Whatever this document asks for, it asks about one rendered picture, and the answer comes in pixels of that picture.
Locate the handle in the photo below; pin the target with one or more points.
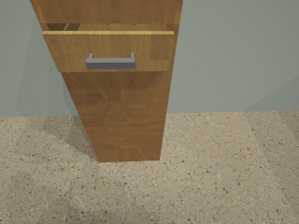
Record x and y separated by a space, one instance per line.
110 63

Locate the drawer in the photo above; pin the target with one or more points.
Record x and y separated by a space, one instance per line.
150 43

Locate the cabinet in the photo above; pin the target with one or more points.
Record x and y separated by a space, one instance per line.
123 112

